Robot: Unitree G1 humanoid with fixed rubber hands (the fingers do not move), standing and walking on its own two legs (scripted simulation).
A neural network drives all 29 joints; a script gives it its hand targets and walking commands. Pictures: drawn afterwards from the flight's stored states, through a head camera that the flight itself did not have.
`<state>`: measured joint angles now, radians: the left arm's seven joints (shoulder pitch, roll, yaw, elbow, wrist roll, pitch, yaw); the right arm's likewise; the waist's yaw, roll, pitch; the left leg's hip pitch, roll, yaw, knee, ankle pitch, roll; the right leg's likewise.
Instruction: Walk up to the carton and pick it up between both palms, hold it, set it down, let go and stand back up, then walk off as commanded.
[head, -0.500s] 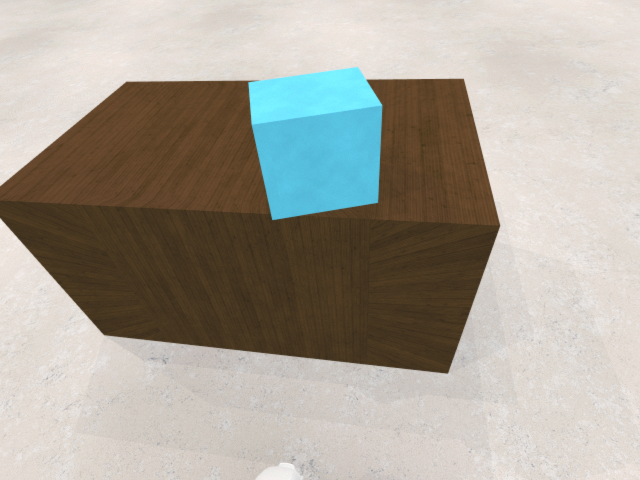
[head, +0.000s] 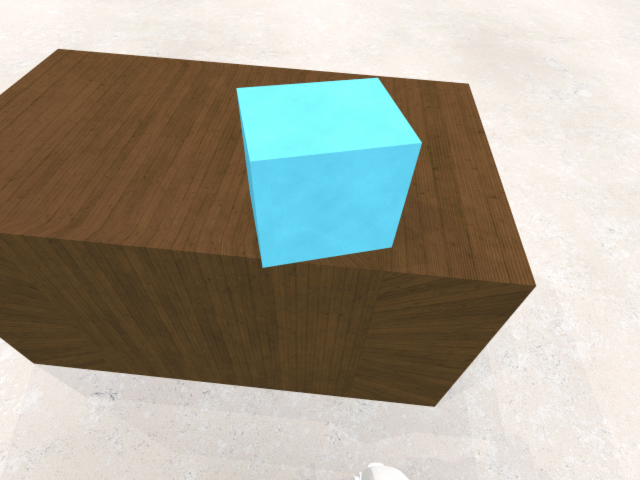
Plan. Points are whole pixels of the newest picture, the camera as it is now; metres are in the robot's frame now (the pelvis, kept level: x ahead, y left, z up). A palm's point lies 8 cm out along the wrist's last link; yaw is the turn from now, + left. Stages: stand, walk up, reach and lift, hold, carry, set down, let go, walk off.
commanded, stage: walk up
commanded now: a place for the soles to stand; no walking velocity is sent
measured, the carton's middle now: (319, 173) +0.61 +0.01 +0.03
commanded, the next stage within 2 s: none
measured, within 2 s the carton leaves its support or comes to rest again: neither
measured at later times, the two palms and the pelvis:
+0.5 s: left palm out of the picture +0.17 +0.40 -0.07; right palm (522, 422) +0.24 -0.29 -0.10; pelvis +0.14 +0.05 -0.01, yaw -1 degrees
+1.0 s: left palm (100, 323) +0.38 +0.36 -0.11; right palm (510, 440) +0.22 -0.27 -0.12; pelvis +0.21 +0.06 -0.03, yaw -7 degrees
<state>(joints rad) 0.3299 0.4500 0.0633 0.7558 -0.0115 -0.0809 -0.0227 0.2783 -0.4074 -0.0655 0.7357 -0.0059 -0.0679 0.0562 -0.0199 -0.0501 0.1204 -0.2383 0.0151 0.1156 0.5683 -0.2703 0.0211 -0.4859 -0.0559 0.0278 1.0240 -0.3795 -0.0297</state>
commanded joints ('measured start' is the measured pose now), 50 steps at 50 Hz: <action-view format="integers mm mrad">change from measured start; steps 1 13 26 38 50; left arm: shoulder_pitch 43 115 21 28 -170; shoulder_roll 159 267 191 168 219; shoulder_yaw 52 101 46 57 60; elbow -65 -55 -105 -48 -33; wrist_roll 12 13 40 23 22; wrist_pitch -21 -50 -5 38 55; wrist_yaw -4 40 27 12 19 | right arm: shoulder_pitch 16 62 216 89 34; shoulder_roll -257 -252 -247 -287 -245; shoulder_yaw -76 -64 -106 -70 -28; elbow -88 -67 41 -29 9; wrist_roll -10 -13 -18 5 24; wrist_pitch -16 37 13 -44 15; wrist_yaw -3 7 -9 -70 -101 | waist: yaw -14 47 -77 20 36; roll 231 -45 43 248 -70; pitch -54 11 -134 -48 -179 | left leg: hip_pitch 8 -466 222 21 -151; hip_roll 300 107 -4 318 71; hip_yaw -196 -206 -41 -248 -112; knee -224 592 74 -53 403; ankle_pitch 208 -178 -55 644 -410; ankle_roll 249 7 -6 219 14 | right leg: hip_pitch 35 258 -185 -91 128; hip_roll -59 -301 -90 -42 -258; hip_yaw -18 442 17 30 329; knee -264 -733 -267 -23 -531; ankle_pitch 58 -111 -167 15 226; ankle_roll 1 -244 -94 0 -259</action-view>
